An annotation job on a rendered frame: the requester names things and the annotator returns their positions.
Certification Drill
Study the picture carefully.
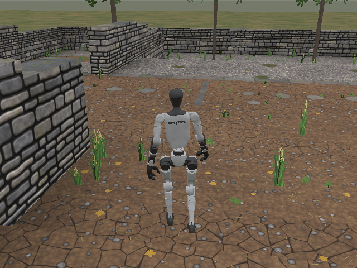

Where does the right robot shin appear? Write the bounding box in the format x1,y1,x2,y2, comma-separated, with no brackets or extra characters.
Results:
187,186,196,225

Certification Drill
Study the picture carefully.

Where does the right robot forearm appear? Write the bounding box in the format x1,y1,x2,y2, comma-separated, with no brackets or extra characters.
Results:
198,133,208,152

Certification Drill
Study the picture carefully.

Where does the robot right upper arm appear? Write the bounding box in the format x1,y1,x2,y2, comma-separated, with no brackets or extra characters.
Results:
189,112,204,141

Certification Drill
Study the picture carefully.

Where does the left robot forearm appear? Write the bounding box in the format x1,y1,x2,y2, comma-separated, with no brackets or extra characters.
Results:
147,138,158,166

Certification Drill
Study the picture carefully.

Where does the robot left hand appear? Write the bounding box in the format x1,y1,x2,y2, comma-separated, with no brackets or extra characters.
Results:
147,165,160,181

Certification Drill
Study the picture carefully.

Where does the robot right hand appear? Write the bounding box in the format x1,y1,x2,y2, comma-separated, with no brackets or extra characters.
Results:
196,150,209,161

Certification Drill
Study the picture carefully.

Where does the humanoid robot head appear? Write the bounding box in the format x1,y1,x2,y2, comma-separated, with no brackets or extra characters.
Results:
167,88,186,116

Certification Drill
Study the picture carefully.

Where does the robot left upper arm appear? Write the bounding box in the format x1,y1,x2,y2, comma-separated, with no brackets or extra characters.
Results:
153,113,165,146

